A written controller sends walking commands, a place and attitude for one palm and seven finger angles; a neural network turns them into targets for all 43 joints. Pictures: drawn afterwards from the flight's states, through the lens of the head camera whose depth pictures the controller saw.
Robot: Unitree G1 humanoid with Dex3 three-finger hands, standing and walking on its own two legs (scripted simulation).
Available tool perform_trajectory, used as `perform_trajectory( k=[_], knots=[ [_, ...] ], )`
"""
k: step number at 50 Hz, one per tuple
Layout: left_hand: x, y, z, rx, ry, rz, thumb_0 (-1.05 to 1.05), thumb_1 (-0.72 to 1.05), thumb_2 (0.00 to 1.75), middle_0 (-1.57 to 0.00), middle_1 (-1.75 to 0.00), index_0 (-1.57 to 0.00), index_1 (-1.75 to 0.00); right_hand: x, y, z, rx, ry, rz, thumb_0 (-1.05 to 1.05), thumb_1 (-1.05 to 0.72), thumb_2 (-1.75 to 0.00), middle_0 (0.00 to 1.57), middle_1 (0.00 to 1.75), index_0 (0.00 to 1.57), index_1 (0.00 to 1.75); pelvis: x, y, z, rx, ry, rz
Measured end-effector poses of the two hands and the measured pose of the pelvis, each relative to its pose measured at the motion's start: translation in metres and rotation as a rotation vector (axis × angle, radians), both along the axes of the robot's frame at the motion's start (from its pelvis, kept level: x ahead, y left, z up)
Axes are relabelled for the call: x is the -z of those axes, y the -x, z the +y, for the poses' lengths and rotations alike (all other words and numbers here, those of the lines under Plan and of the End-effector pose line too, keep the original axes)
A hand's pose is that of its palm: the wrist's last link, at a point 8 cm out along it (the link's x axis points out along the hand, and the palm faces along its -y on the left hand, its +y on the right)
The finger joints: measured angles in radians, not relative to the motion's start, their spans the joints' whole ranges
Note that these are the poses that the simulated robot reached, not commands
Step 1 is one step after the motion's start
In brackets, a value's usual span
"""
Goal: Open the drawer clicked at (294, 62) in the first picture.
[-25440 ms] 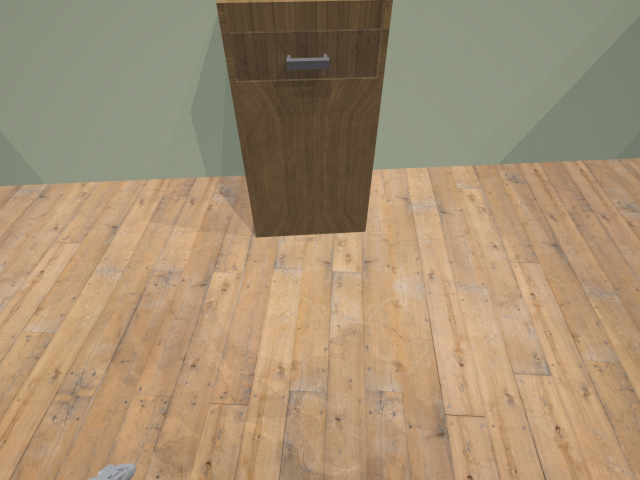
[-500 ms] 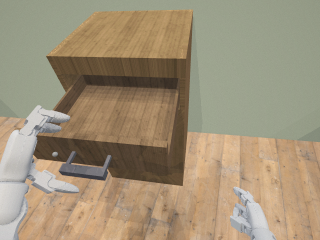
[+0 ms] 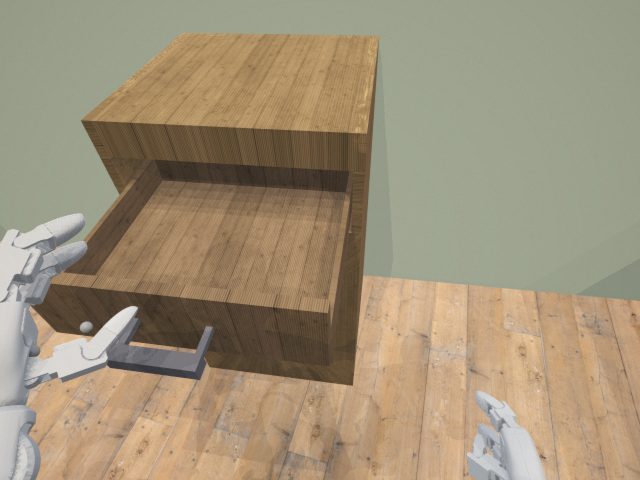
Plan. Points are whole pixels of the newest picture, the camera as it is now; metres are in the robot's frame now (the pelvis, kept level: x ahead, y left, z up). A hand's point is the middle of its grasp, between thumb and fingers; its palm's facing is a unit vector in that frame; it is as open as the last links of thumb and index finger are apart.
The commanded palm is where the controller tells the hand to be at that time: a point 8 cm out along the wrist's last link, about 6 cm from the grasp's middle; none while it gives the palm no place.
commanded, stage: draw the hand back to the body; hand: left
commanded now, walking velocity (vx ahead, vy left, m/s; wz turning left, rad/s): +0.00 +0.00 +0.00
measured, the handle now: (162, 345) +0.27 +0.26 +0.01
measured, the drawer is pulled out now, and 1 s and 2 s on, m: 0.29 0.29 0.29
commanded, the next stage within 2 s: step back with the hand held close in 0.38 s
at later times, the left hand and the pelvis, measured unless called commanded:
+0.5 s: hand (64, 340) +0.18 +0.25 +0.19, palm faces +0.45 -0.81 -0.38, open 7.5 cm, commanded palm +0.12 +0.28 +0.20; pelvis -0.01 +0.00 +0.00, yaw +1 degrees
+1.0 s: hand (16, 385) +0.13 +0.26 +0.19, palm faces +0.41 -0.77 -0.48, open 7.4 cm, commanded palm +0.07 +0.30 +0.20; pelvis -0.05 +0.02 -0.01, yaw +1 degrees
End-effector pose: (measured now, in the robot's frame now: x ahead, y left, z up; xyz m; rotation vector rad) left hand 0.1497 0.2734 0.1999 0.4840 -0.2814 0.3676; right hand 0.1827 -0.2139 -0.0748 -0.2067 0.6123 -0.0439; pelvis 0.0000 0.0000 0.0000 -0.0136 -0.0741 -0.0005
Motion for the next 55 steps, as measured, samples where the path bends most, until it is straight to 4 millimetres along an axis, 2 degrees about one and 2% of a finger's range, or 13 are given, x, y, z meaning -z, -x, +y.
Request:
perform_trajectory(
  k=[12, 19, 26, 31, 38, 41, 45, 51, 55],
  knots=[
    [0.0, 0.015, 0.007, -0.047, 0.015, -0.01, 0.01, 0.69, 0.81, -0.23, -0.43, -0.23, -0.43, -0.004, -0.003, 0.014, -0.036, -0.01, -0.023, 0.01, -0.9, -0.9, 0.2, 0.3, 0.21, 0.3, 0.0, 0.005, 0.002, -0.011, 0.001, -0.01],
    [-0.001, 0.016, 0.008, -0.044, 0.017, -0.019, 0.01, 0.83, 0.87, -0.22, -0.34, -0.22, -0.34, -0.004, 0.002, 0.016, -0.04, -0.011, -0.024, 0.01, -0.9, -0.9, 0.2, 0.3, 0.21, 0.3, 0.0, 0.008, 0.003, -0.011, -0.001, -0.016],
    [-0.001, 0.017, 0.009, -0.042, 0.008, -0.014, 0.02, 0.88, 0.89, -0.22, -0.31, -0.21, -0.31, -0.002, 0.008, 0.013, -0.029, -0.008, -0.01, 0.01, -0.9, -0.9, 0.21, 0.3, 0.21, 0.3, 0.0, 0.011, 0.003, -0.012, 0.0, -0.01],
    [-0.002, 0.016, 0.012, -0.023, -0.05, -0.012, 0.02, 0.89, 0.89, -0.21, -0.3, -0.21, -0.3, -0.002, 0.016, 0.003, -0.001, 0.031, 0.029, 0.01, -0.9, -0.9, 0.21, 0.3, 0.21, 0.3, 0.002, 0.018, 0.005, -0.026, 0.013, 0.056],
    [0.015, 0.02, 0.018, 0.029, -0.051, 0.053, 0.02, 0.89, 0.89, -0.22, -0.3, -0.21, -0.3, -0.001, 0.039, -0.01, 0.085, 0.111, 0.103, 0.01, -0.9, -0.9, 0.21, 0.3, 0.21, 0.3, 0.007, 0.027, 0.02, -0.032, 0.008, 0.107],
    [0.017, 0.027, 0.025, 0.038, -0.069, 0.066, 0.02, 0.89, 0.89, -0.22, -0.3, -0.22, -0.3, -0.002, 0.049, -0.008, 0.108, 0.119, 0.106, 0.01, -0.9, -0.9, 0.2, 0.3, 0.21, 0.3, 0.01, 0.033, 0.024, -0.03, -0.001, 0.107],
    [0.01, 0.04, 0.03, 0.048, -0.113, 0.033, 0.02, 0.89, 0.89, -0.22, -0.3, -0.22, -0.3, -0.003, 0.058, 0.001, 0.101, 0.103, 0.084, 0.01, -0.9, -0.9, 0.2, 0.3, 0.2, 0.3, 0.013, 0.041, 0.025, -0.021, -0.02, 0.093],
    [-0.007, 0.06, 0.021, 0.017, -0.13, -0.081, 0.02, 0.89, 0.9, -0.22, -0.3, -0.22, -0.3, 0.001, 0.068, 0.015, 0.038, 0.053, 0.052, 0.01, -0.9, -0.9, 0.21, 0.3, 0.21, 0.3, 0.014, 0.051, 0.015, -0.022, -0.021, 0.103],
    [-0.001, 0.066, 0.013, 0.013, -0.087, -0.077, 0.02, 0.89, 0.9, -0.21, -0.3, -0.21, -0.3, 0.005, 0.076, 0.011, 0.024, 0.02, 0.054, 0.01, -0.9, -0.9, 0.21, 0.3, 0.21, 0.3, 0.014, 0.07, 0.01, -0.023, 0.001, 0.106]
  ],
)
